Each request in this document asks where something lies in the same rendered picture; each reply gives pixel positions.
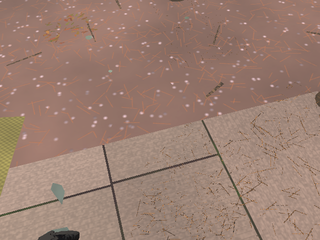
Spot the left robot hand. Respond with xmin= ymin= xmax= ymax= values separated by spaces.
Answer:
xmin=38 ymin=230 xmax=80 ymax=240

